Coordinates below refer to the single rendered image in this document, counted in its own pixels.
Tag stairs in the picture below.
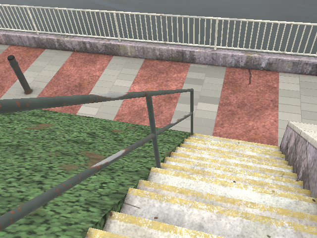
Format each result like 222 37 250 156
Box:
85 133 317 238

